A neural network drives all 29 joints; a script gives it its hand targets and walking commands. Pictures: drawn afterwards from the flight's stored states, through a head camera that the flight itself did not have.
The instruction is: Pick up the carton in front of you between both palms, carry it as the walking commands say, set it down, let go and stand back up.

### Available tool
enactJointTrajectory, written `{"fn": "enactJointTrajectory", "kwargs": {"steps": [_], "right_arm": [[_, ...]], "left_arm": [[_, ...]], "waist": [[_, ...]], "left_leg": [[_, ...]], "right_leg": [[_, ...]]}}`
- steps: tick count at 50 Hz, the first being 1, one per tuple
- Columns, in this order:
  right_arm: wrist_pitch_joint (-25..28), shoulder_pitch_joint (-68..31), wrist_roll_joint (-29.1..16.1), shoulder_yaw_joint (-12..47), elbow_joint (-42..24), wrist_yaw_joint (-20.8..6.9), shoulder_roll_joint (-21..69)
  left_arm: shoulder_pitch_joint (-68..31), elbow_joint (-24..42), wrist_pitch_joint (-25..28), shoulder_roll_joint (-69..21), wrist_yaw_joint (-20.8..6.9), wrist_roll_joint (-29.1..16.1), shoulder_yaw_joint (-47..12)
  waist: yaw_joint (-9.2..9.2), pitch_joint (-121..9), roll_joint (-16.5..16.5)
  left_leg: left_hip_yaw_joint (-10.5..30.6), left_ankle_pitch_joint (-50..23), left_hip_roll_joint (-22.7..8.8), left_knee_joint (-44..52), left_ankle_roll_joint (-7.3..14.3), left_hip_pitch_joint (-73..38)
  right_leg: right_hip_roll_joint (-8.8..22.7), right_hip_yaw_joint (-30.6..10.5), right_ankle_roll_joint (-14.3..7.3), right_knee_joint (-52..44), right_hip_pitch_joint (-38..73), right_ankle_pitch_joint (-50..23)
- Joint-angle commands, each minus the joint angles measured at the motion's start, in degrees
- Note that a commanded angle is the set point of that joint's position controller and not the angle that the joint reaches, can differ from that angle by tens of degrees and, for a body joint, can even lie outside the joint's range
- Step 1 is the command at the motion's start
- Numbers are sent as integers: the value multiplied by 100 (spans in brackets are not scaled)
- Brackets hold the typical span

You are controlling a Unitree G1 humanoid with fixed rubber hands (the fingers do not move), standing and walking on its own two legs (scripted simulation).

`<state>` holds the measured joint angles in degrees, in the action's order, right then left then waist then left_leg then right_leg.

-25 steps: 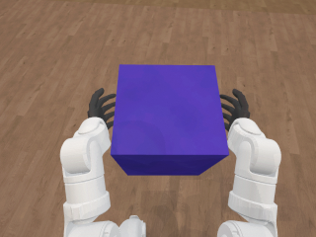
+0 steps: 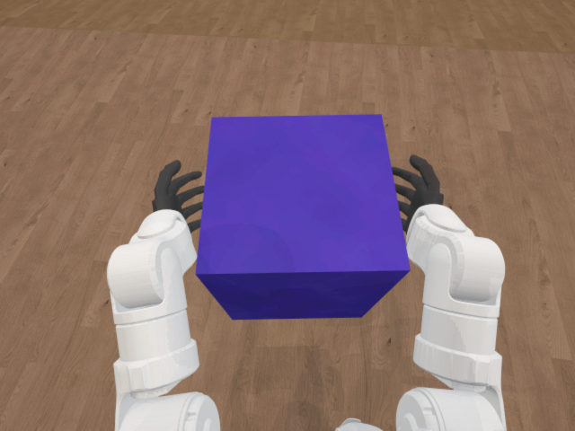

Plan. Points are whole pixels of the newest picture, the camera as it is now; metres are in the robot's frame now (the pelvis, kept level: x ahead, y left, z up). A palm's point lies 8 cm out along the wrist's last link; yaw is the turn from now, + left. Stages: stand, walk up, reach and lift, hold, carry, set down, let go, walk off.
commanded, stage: carry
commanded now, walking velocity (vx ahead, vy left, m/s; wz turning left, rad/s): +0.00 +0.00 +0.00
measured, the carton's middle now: (296, 231) +0.37 +0.01 +0.08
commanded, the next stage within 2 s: none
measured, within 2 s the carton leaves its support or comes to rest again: neither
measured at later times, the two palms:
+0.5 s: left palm (189, 150) +0.46 +0.17 +0.15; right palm (404, 150) +0.46 -0.14 +0.15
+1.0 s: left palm (192, 141) +0.49 +0.17 +0.15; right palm (403, 138) +0.49 -0.14 +0.15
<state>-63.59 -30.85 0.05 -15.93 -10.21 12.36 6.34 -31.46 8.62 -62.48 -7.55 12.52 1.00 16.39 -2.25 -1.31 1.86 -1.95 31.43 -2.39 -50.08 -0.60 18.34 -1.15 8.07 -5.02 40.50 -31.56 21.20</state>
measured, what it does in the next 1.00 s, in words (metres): walks ahead: left foot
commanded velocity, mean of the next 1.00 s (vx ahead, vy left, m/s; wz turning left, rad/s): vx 0.11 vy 0.00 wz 0.00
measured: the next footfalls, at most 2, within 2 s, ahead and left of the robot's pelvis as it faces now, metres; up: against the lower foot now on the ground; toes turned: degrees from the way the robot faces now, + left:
left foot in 0.18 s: +0.12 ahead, +0.10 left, -0.01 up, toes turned +4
right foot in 1.50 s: +0.56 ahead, -0.04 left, +0.06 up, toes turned -6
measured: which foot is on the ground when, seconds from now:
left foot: up 0.00-0.16, down 0.18-1.00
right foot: down 0.00-1.00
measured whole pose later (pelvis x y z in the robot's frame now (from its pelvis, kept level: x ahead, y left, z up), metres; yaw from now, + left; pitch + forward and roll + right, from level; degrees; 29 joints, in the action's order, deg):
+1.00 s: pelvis +0.17 +0.01 +0.02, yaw +0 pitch +1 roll -1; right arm -59.2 -25.2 3.1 -16.3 -3.5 11.5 7.5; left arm -25.7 2.1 -58.6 -8.9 12.2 3.5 15.2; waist -0.8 -6.0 0.8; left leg -3.6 33.8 0.1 -31.9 0.9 6.8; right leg -0.8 5.8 -2.3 33.3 -8.6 34.1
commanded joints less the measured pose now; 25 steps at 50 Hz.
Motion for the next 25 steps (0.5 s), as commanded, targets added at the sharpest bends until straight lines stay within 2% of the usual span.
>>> {"fn": "enactJointTrajectory", "kwargs": {"steps": [1,2,3,5,6,7,8,9,10,11,12,14,17,20,25], "right_arm": [[-27,-2871,-555,2974,-266,-30,3687],[0,-2948,-591,2982,-316,-51,3791],[36,-3019,-588,2978,-360,-67,3873],[95,-2878,-563,3041,-375,-69,3899],[118,-2771,-557,3077,-386,-69,3867],[131,-2689,-567,3115,-411,-70,3833],[129,-2671,-600,3138,-460,-67,3747],[104,-2673,-610,3160,-466,-64,3647],[67,-2736,-610,3187,-452,-61,3517],[35,-2835,-617,3187,-381,-43,3497],[-9,-2799,-630,3161,-290,-49,3491],[-76,-2800,-634,3169,-97,-83,3555],[-132,-2839,-612,3111,230,-105,3711],[-124,-2855,-488,3015,637,-131,3947],[119,-2997,-365,3026,1010,-242,4550]], "left_arm": [[-3162,608,-99,-3870,-120,-1246,-3550],[-3337,756,-68,-4021,-168,-1355,-3662],[-3388,775,-29,-4125,-191,-1378,-3716],[-3367,929,50,-4114,-200,-1383,-3757],[-3279,954,68,-4041,-189,-1360,-3762],[-3218,977,77,-3965,-171,-1339,-3763],[-3124,979,72,-3861,-146,-1289,-3732],[-3008,862,50,-3719,-110,-1171,-3666],[-2977,772,-9,-3627,-74,-1067,-3578],[-2969,658,-84,-3648,-66,-1030,-3525],[-2955,547,-134,-3645,-63,-973,-3466],[-2841,256,-218,-3635,-61,-838,-3305],[-2699,-177,-261,-3675,-61,-671,-3086],[-2664,-646,-244,-3892,-102,-517,-2952],[-2903,-980,7,-4500,-229,-462,-3031]], "waist": [[-54,-2823,-808],[30,-2724,-649],[77,-2737,-627],[68,-2896,-840],[89,-2982,-920],[152,-3051,-820],[164,-3101,-762],[204,-3097,-630],[187,-3022,99],[236,-2839,491],[248,-2692,461],[185,-2632,196],[140,-2581,-139],[142,-2336,-245],[179,-2206,-141]], "left_leg": [[284,394,330,-1585,165,1686],[314,250,150,-1047,205,1586],[259,118,80,-193,185,1318],[52,-130,272,1086,102,520],[-81,-502,371,1600,96,157],[-230,-1289,408,2326,111,-391],[-211,-1970,278,2736,140,-1008],[154,-2358,-67,2797,194,-1665],[811,-4391,-762,2385,367,-2126],[893,-5077,-923,2110,618,-2089],[853,-5296,-886,2091,637,-1974],[637,-5374,-644,2009,469,-1713],[457,-4778,-445,1957,359,-1446],[404,-4536,-410,2037,349,-1365],[374,-4690,-458,2136,372,-1597]], "right_leg": [[1918,-2975,-1164,-1265,3919,-4831],[1779,-2490,-930,-1209,3730,-4876],[1580,-2019,-704,-1222,3601,-4755],[1344,-1455,-573,-1143,3430,-4620],[1301,-1276,-542,-1083,3370,-4347],[1220,-1048,-459,-942,3164,-3715],[1095,-913,-311,-854,2827,-2854],[980,-853,-143,-783,2251,-2097],[712,-641,93,-483,1678,-1158],[593,-626,251,-682,1516,-759],[596,-635,291,-725,1581,-838],[600,-613,267,-637,2085,-1761],[652,-667,200,-638,2581,-2507],[700,-711,176,-722,2659,-2781],[703,-720,183,-812,2628,-2663]]}}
